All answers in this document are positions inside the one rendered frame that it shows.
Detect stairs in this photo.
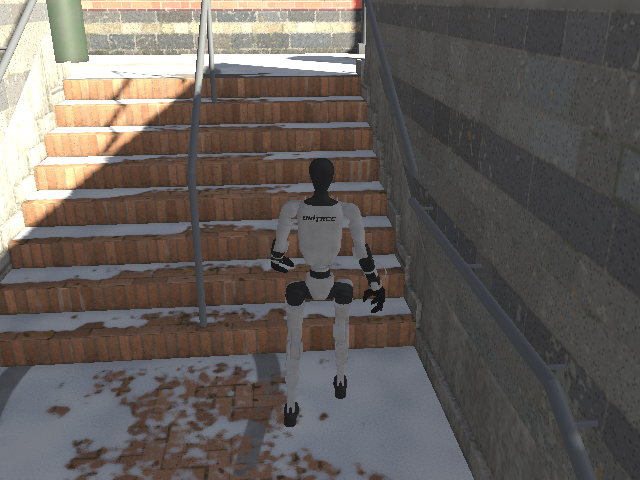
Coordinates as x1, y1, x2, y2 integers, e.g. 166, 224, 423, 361
0, 77, 416, 367

